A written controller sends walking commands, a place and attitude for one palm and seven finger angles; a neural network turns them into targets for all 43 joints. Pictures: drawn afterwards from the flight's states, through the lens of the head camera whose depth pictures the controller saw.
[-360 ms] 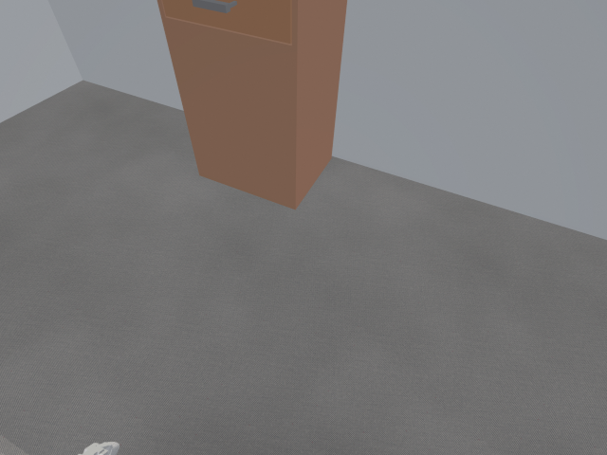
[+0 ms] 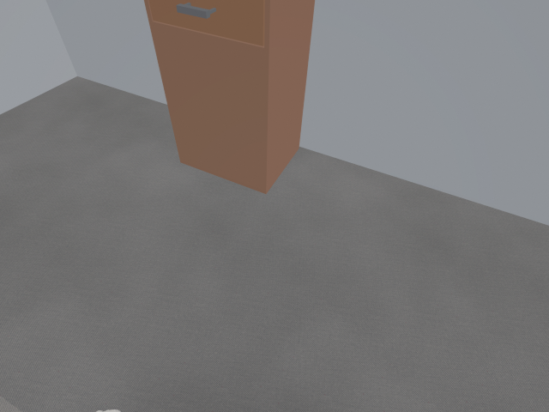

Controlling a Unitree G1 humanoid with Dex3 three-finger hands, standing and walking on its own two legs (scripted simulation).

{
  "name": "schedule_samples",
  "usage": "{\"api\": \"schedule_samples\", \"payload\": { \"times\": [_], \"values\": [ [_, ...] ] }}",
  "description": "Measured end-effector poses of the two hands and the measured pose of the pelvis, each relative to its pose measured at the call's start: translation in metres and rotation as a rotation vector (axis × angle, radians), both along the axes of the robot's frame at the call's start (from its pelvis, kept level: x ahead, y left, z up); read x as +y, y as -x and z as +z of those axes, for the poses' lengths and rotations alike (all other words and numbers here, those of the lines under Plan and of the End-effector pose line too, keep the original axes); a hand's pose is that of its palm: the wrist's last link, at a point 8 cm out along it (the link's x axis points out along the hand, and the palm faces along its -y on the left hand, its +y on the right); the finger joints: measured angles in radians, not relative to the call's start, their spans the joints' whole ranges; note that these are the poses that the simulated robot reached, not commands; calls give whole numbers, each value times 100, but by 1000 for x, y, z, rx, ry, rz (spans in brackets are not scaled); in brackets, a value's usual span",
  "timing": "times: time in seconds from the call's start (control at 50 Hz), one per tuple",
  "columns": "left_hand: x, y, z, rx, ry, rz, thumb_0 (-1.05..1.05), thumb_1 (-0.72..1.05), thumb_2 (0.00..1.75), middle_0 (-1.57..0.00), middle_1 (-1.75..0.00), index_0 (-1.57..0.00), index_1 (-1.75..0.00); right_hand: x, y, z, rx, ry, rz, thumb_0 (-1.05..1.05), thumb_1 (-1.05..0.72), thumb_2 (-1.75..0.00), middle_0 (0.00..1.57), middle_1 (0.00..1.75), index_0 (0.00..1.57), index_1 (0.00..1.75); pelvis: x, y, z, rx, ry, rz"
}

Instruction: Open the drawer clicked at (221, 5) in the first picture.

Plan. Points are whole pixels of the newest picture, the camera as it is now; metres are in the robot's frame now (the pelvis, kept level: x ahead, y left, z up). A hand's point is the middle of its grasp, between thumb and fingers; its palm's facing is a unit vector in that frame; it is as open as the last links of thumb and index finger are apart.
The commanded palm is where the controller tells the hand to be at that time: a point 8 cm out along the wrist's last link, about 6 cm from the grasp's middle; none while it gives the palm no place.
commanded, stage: stand and wait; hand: left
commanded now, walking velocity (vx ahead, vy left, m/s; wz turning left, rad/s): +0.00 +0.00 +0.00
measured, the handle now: (196, 9) +1.36 +0.37 +0.08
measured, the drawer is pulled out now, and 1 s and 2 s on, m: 0.00 0.00 0.00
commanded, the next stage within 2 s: look at it before walking up in 0.46 s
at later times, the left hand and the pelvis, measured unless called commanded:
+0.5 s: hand out of the picture +0.06 +0.24 -0.15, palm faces -0.03 -0.94 -0.34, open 7.4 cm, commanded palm none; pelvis -0.01 -0.01 +0.00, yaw +0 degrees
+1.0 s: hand out of the picture +0.06 +0.23 -0.15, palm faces -0.03 -0.94 -0.33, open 7.4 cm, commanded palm none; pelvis -0.01 -0.01 +0.00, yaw +0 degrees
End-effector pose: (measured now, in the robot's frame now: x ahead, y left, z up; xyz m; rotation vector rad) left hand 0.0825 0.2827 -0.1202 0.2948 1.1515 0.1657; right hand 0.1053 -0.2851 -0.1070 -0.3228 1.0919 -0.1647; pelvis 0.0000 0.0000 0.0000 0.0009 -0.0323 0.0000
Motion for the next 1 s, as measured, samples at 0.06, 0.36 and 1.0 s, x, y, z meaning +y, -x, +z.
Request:
{"api": "schedule_samples", "payload": {
  "times": [0.06,0.36,1.0],
  "values": [
    [1,8,-1,19,-4,6,1,91,90,-20,-30,-20,-30,-5,11,-1,28,6,-11,1,-90,-90,21,30,20,30,-1,2,1,-2,0,1],
    [6,28,4,64,-32,16,1,91,90,-20,-30,-20,-30,-16,52,-8,116,6,-48,1,-90,-90,21,30,20,30,-6,11,3,-9,-1,-2],
    [-5,24,4,62,-22,9,1,91,90,-20,-30,-20,-30,-21,45,-6,109,1,-43,1,-90,-90,21,30,20,30,-12,11,5,-3,-2,-4]
  ]
}}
